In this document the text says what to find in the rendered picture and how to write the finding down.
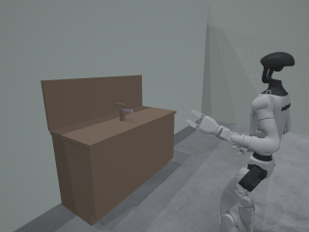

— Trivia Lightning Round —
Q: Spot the robot left upper arm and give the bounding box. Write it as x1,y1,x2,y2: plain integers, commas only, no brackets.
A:
252,95,281,154

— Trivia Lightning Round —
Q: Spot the left robot forearm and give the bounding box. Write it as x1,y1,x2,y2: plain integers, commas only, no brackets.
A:
215,126,277,153

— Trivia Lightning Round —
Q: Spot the robot right shin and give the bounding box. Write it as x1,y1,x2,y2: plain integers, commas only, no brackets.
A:
238,193,256,232

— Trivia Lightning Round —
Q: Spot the robot right hand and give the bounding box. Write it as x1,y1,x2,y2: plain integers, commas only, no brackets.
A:
232,144,251,157

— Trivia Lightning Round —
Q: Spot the counter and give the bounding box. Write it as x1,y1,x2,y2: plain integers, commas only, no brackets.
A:
41,74,177,226

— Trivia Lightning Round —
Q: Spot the tap lever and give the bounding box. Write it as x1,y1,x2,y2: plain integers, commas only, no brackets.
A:
123,109,133,113

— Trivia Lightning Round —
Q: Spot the robot left hand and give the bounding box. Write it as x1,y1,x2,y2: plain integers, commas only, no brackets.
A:
185,110,219,134

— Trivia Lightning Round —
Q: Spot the robot right upper arm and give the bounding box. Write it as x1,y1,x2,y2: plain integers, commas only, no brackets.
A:
283,92,292,134

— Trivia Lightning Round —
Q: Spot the right robot thigh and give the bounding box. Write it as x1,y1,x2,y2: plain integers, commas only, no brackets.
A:
239,164,275,209

